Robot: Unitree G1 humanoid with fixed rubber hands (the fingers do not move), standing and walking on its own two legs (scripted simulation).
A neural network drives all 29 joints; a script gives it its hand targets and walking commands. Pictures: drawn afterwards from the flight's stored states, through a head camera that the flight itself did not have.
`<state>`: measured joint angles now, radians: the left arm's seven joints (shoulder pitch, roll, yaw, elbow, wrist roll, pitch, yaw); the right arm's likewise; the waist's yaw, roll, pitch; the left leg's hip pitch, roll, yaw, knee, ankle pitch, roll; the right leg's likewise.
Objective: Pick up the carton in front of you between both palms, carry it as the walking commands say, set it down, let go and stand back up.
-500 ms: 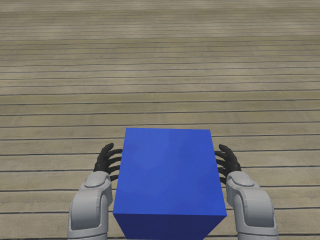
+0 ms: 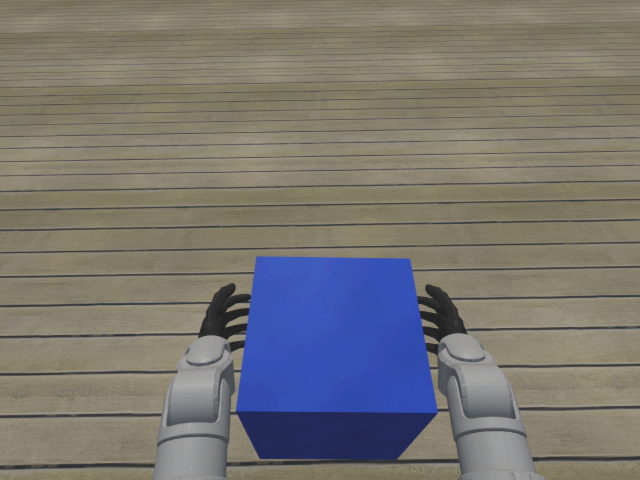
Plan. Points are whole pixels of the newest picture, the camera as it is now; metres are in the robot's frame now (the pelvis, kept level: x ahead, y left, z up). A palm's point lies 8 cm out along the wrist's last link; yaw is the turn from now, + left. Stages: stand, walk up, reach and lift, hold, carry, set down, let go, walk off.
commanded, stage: carry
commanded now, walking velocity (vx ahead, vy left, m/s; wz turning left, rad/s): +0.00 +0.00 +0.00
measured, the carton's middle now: (330, 364) +0.30 +0.00 -0.05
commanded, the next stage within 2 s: hold in 1.46 s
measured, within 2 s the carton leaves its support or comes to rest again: neither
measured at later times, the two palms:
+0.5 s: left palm (210, 359) +0.26 +0.15 +0.05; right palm (458, 362) +0.26 -0.15 +0.04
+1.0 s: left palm (209, 366) +0.26 +0.15 +0.04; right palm (458, 368) +0.25 -0.15 +0.04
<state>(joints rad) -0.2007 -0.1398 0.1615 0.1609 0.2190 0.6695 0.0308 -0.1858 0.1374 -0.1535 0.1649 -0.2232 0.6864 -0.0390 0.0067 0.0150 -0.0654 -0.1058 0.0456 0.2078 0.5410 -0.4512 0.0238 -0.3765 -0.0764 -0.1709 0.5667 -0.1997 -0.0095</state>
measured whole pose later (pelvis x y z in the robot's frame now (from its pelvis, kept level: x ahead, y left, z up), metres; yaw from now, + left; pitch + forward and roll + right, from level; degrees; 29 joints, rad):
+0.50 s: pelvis -0.03 +0.00 +0.00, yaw +0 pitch +1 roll +0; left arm -0.22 -0.14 0.16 0.13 0.23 0.73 0.03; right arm -0.19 0.14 -0.15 0.13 -0.24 0.74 -0.03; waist 0.00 0.01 -0.07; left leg -0.16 0.03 0.21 0.54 -0.41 0.03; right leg -0.41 -0.09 -0.16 0.51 -0.13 -0.01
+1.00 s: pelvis -0.03 +0.01 +0.00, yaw +0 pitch +2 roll -1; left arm -0.21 -0.14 0.16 0.14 0.23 0.73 0.03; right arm -0.19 0.14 -0.15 0.14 -0.23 0.75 -0.04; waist 0.00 0.00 -0.08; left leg -0.18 0.04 0.22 0.57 -0.42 0.04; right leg -0.42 -0.08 -0.16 0.51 -0.11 -0.01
